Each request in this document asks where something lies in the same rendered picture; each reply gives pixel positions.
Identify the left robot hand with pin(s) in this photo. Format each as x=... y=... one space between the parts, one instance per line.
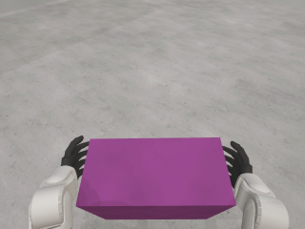
x=73 y=154

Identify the carton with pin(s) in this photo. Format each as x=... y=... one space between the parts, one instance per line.
x=155 y=178

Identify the left robot forearm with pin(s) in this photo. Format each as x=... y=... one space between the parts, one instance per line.
x=51 y=205

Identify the right robot forearm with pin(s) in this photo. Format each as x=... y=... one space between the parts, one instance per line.
x=258 y=203

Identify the right robot hand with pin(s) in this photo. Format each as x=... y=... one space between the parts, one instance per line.
x=240 y=162

